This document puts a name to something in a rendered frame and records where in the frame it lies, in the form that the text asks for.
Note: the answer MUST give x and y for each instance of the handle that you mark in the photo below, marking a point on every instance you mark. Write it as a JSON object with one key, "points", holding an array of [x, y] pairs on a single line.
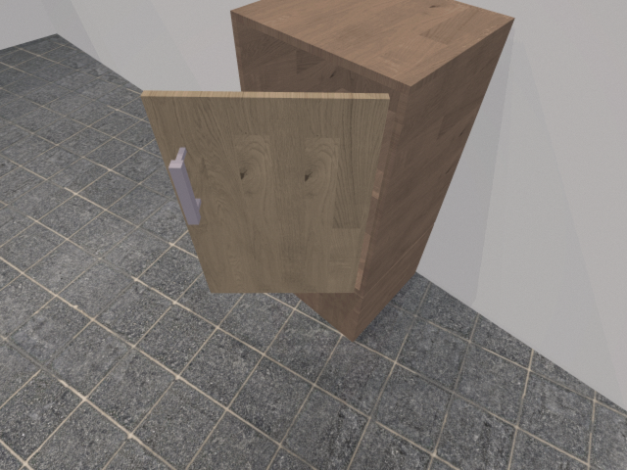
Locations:
{"points": [[179, 175]]}

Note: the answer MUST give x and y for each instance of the cupboard door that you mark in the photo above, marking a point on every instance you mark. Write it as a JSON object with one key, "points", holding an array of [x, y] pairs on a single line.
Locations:
{"points": [[285, 180]]}

